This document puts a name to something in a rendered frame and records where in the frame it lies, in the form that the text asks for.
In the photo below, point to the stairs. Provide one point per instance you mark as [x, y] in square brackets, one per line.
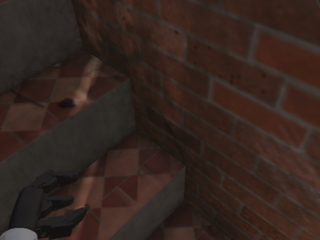
[63, 109]

